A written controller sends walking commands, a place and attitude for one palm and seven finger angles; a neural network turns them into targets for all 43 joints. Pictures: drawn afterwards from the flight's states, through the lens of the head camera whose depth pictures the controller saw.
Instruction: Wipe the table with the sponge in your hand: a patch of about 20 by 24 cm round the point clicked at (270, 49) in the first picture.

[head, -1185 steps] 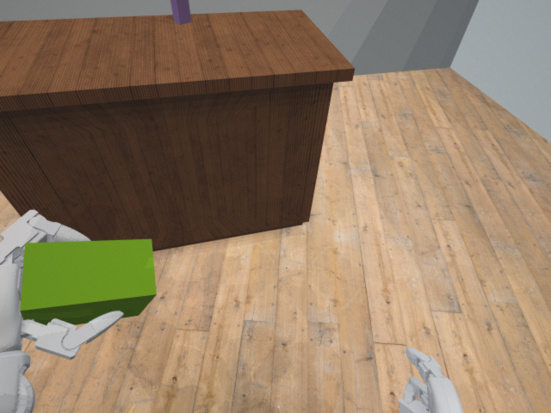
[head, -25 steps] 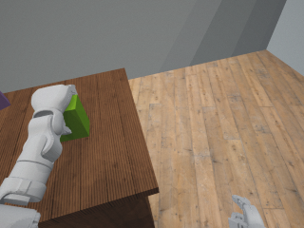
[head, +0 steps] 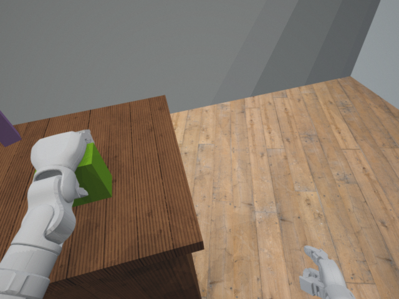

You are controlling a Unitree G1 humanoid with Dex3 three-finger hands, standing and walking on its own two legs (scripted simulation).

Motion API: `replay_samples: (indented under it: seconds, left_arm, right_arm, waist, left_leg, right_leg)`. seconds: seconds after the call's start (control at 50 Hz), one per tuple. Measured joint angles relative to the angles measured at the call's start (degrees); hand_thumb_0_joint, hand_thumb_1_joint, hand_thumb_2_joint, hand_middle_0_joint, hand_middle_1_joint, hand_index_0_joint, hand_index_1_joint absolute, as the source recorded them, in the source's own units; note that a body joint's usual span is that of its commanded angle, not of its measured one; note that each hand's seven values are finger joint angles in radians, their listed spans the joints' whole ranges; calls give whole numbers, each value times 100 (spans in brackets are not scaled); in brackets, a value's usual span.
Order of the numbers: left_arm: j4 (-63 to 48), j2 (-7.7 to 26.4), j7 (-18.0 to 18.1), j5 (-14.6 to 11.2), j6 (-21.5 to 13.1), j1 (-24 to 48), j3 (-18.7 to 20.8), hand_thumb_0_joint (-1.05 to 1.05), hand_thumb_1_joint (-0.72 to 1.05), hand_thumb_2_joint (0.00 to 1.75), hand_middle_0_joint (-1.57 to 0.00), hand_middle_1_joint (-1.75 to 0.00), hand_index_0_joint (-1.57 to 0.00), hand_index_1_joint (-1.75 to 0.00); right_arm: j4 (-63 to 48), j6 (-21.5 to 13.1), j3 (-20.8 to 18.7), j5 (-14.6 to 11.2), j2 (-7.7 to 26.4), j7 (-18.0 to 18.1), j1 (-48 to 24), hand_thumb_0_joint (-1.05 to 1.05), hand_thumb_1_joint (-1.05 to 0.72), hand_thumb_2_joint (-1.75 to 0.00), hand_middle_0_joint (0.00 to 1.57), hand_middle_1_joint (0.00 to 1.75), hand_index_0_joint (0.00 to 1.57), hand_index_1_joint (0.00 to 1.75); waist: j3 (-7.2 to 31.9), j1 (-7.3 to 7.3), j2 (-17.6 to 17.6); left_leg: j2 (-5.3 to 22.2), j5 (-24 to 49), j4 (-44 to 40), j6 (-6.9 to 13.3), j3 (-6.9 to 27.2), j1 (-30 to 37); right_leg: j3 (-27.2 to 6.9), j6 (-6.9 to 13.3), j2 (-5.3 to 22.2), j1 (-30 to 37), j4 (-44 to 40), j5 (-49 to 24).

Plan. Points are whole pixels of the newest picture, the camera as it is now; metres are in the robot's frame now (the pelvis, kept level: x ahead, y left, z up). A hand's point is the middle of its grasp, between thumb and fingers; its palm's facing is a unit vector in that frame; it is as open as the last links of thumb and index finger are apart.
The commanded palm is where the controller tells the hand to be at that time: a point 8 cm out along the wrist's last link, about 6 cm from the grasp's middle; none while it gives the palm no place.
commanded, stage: wipe back along the middle lane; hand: left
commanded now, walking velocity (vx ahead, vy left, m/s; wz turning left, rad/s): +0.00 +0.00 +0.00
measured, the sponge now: (81, 182) +0.30 +0.30 +0.08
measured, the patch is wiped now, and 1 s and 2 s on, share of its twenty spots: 0.65 0.70 0.75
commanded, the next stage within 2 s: slide across to the third lane in 0.94 s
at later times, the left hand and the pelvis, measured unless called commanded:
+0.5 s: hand (74, 186) +0.26 +0.28 +0.13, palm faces +0.09 -0.03 -1.00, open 10.4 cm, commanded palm +0.22 +0.27 +0.16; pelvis -0.01 +0.00 +0.00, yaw -1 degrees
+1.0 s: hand (70, 209) +0.22 +0.26 +0.13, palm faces +0.15 -0.07 -0.99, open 10.4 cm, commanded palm +0.17 +0.25 +0.16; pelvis +0.00 +0.00 +0.00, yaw -2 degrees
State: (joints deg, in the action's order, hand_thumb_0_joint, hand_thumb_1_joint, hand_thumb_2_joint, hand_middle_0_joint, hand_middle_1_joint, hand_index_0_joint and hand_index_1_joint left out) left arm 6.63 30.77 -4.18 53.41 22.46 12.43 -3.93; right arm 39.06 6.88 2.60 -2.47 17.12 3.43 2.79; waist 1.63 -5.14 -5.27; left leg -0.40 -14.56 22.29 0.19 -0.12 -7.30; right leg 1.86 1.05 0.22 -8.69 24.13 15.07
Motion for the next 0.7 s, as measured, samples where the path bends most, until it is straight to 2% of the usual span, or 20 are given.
replay_samples:
  seconds: [0.16, 0.4, 0.7]
  left_arm:
    - [-423, -42, 111, -19, -41, -456, 64, 0, -50, 104, -67, -133, -68, -133]
    - [-1005, -199, 228, -4, 312, -885, -60, 0, -49, 104, -67, -133, -68, -134]
    - [-1910, -305, 303, -14, 485, -1655, -79, 0, -49, 104, -66, -134, -67, -134]
  right_arm:
    - [-31, -34, 22, 8, -16, -33, 96, 1, -91, -90, 20, 30, 20, 30]
    - [20, -51, 29, 1, 13, -60, 121, 1, -91, -90, 20, 30, 20, 30]
    - [-99, -99, 93, 12, -47, -130, -67, 1, -91, -90, 20, 30, 20, 30]
  waist:
    - [33, -14, -43]
    - [-8, -44, -129]
    - [0, -117, -178]
  left_leg:
    - [17, -26, 64, -7, -53, 5]
    - [-4, -7, 83, 9, -86, 43]
    - [11, -58, 116, 3, -141, 126]
  right_leg:
    - [-54, 3, -18, -24, 82, 13]
    - [-89, -10, 3, -18, 151, 12]
    - [-146, -7, -16, 29, 214, 57]
